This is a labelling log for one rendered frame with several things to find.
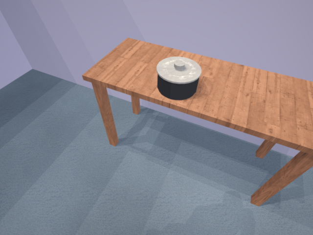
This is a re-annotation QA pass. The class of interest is lid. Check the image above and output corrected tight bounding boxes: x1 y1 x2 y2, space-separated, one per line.
156 57 201 84

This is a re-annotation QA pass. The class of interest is knob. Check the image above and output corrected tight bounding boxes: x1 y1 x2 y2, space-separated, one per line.
174 60 185 70

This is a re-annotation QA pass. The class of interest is table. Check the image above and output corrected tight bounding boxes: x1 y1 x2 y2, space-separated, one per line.
82 38 313 206

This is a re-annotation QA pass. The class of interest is pot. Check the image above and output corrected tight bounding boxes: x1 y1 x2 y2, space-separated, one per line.
157 75 199 100

